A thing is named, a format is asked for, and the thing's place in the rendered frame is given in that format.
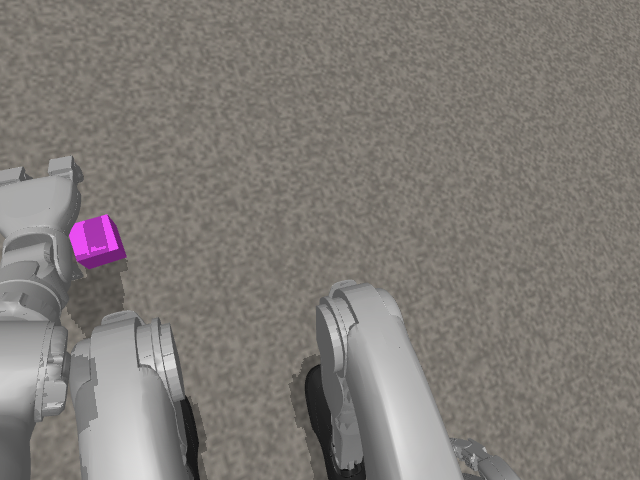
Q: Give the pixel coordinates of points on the right robot hand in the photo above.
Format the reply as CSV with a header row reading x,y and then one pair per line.
x,y
476,457

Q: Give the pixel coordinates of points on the left robot foot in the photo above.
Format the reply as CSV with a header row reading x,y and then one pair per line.
x,y
192,440

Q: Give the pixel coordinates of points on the cube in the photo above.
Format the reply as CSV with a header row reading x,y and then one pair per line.
x,y
96,242

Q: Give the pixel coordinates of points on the left robot hand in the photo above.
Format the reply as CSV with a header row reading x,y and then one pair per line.
x,y
52,202

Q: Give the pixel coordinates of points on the left robot arm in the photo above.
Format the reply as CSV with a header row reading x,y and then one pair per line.
x,y
36,270

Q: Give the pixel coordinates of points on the right robot foot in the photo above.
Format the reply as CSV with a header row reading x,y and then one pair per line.
x,y
320,418

